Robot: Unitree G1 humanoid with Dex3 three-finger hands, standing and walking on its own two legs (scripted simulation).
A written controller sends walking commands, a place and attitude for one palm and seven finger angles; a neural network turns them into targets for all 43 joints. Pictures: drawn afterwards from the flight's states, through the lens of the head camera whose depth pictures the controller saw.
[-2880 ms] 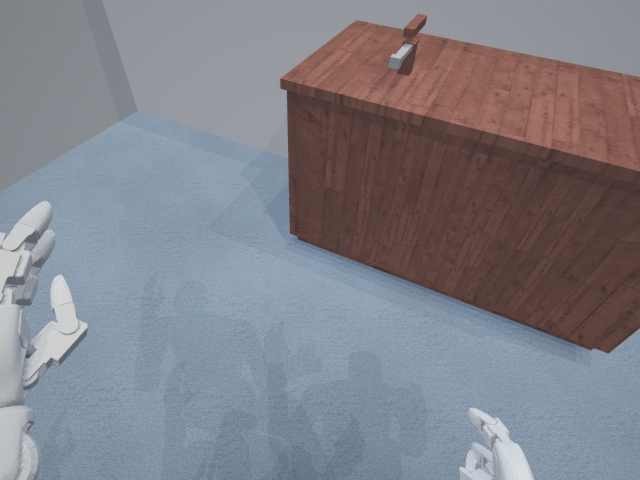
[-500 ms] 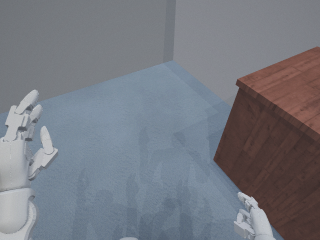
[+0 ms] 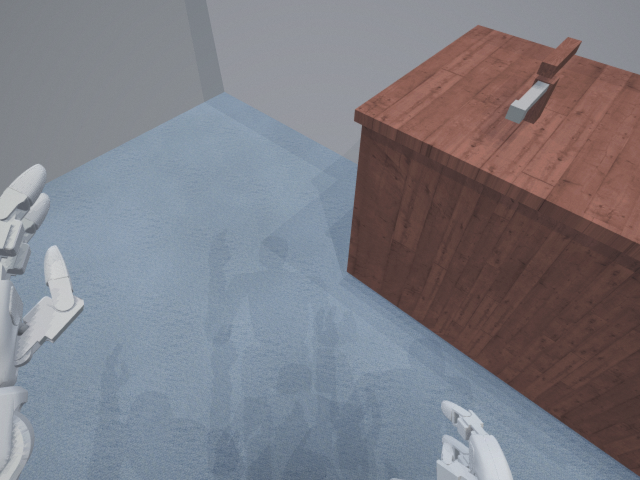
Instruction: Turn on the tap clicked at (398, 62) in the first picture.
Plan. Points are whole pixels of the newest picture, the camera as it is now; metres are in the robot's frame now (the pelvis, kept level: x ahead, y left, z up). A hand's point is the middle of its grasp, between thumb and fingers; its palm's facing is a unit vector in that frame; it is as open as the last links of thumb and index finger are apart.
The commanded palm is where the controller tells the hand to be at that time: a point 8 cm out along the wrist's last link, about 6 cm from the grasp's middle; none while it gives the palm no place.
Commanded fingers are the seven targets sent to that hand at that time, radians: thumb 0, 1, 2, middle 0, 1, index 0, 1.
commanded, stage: turn to face it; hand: left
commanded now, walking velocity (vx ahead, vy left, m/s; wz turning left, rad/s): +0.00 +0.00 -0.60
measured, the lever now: (517, 111) +0.74 -0.30 +0.07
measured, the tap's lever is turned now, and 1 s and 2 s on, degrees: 0 0 0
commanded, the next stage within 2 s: take the last steps up to it in 1.60 s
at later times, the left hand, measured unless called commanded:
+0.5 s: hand (208, 331) +0.20 +0.11 +0.19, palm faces +0.20 -0.88 -0.43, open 7.4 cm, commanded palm +0.17 +0.16 +0.18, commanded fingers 0.00 0.90 0.90 -0.20 -0.30 -0.20 -0.30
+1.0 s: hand (356, 363) +0.19 +0.00 +0.17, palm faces -0.13 -0.87 -0.48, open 7.5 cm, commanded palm +0.16 +0.06 +0.18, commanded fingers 0.00 0.90 0.90 -0.20 -0.30 -0.20 -0.30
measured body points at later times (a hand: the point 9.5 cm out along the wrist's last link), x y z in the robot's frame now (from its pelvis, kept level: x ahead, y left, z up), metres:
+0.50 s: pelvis -0.06 -0.06 +0.00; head -0.05 -0.09 +0.45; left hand +0.18 +0.16 +0.21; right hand +0.04 -0.36 -0.09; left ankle -0.03 +0.10 -0.68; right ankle +0.00 -0.12 -0.73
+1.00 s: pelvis -0.14 -0.08 -0.01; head -0.10 -0.11 +0.44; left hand +0.19 +0.04 +0.20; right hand -0.12 -0.32 -0.11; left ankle -0.07 +0.07 -0.73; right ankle -0.18 -0.18 -0.74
